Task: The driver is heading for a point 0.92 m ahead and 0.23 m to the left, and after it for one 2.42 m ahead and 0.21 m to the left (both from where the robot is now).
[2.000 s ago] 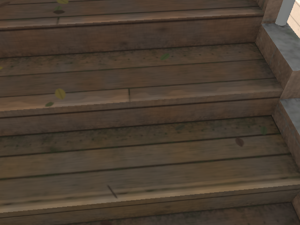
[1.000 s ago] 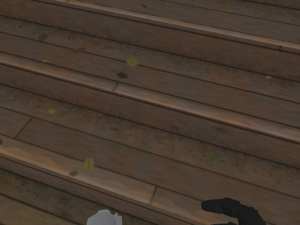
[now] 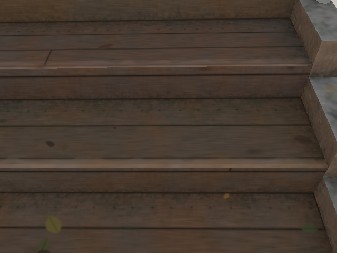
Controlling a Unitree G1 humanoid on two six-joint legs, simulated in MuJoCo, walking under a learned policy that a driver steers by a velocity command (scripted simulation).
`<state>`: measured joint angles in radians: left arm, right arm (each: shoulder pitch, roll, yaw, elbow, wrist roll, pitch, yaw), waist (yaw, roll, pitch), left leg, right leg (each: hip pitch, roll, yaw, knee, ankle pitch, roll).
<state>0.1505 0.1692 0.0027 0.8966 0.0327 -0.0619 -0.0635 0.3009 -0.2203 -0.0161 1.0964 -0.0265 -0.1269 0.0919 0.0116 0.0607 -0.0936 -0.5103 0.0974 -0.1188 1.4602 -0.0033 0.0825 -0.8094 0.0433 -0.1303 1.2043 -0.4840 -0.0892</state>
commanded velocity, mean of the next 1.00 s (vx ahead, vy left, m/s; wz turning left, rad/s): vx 0.31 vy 0.00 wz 0.40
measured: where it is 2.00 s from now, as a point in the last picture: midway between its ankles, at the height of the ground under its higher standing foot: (150, 116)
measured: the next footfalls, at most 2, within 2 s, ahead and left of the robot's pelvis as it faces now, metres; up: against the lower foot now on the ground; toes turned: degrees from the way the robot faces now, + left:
left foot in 0.50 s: +0.44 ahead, +0.15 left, +0.15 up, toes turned +16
right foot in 1.14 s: +0.74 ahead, -0.08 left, +0.30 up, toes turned +22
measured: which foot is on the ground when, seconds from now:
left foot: up 0.00-0.48, down 0.50-1.00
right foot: down 0.00-0.50, up 0.52-1.00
